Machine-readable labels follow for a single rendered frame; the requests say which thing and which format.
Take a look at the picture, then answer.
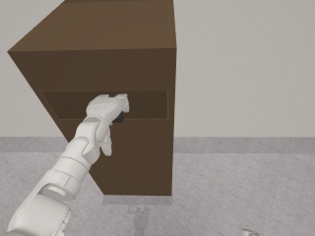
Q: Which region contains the robot left hand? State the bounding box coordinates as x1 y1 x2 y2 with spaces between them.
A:
86 93 130 156

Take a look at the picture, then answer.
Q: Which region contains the left robot forearm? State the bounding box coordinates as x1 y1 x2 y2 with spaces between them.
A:
7 114 109 232

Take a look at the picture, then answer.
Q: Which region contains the drawer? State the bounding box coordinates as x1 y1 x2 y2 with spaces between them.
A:
42 89 167 119

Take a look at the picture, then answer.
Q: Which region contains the cabinet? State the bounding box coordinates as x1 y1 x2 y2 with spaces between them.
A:
7 0 177 197

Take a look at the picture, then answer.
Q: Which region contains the left robot upper arm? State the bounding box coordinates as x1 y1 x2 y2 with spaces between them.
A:
0 192 73 236

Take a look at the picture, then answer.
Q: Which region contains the handle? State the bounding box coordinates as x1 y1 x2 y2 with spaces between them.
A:
85 111 124 123

